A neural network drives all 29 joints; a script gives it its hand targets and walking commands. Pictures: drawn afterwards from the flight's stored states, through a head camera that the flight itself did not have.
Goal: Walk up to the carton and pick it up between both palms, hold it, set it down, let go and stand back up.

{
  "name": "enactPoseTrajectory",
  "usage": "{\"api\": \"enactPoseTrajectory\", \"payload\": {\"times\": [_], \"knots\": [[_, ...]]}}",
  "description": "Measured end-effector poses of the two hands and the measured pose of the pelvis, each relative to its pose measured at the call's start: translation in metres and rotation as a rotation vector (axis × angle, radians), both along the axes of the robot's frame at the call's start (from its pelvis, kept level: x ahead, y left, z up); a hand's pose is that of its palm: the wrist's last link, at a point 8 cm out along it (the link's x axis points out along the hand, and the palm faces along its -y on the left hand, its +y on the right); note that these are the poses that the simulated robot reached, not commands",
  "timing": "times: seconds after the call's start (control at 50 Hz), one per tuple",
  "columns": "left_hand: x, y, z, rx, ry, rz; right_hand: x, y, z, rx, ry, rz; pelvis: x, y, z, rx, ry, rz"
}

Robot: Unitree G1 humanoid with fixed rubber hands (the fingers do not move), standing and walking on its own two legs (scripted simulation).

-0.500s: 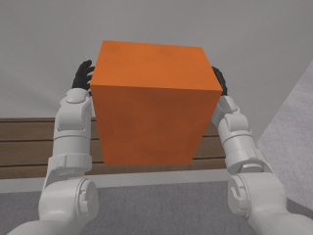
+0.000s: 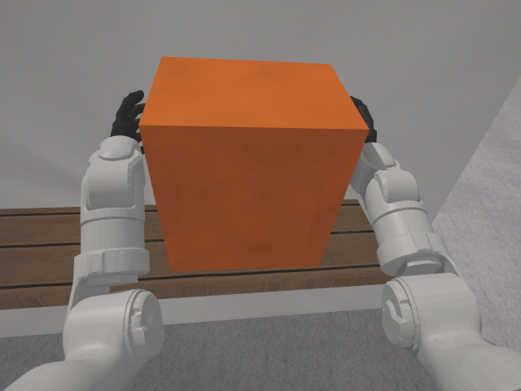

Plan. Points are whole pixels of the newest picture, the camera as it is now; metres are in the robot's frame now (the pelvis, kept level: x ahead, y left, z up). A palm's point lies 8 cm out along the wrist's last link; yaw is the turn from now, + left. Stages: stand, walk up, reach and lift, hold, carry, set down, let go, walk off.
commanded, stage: reach and lift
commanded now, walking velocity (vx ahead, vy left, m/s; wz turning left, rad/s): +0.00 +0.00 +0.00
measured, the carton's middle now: (247, 171) +0.39 -0.01 +0.18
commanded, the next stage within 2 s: hold in 0.88 s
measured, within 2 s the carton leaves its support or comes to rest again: neither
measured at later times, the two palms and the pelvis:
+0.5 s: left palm (123, 131) +0.38 +0.16 +0.25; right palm (365, 132) +0.38 -0.18 +0.26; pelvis +0.00 +0.00 +0.00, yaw +0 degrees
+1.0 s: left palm (118, 119) +0.38 +0.16 +0.27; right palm (370, 116) +0.38 -0.18 +0.28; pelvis +0.00 +0.00 +0.00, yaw +0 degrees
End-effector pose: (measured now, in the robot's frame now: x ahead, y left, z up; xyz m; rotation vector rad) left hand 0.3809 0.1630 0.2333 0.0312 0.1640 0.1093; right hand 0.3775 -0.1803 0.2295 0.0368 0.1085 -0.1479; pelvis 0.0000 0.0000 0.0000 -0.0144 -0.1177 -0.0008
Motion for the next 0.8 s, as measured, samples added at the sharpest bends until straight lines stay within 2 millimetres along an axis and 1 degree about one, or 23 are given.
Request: {"api": "enactPoseTrajectory", "payload": {"times": [0.2, 0.8], "knots": [[-0.001, 0.0, 0.011, -0.002, 0.001, -0.001, 0.0, 0.0, 0.013, 0.001, 0.001, 0.001, 0.0, 0.0, 0.0, 0.0, 0.002, 0.0], [0.0, 0.001, 0.031, -0.001, 0.004, -0.002, 0.002, 0.001, 0.041, -0.006, 0.011, 0.004, 0.002, -0.003, 0.0, -0.004, 0.016, -0.001]]}}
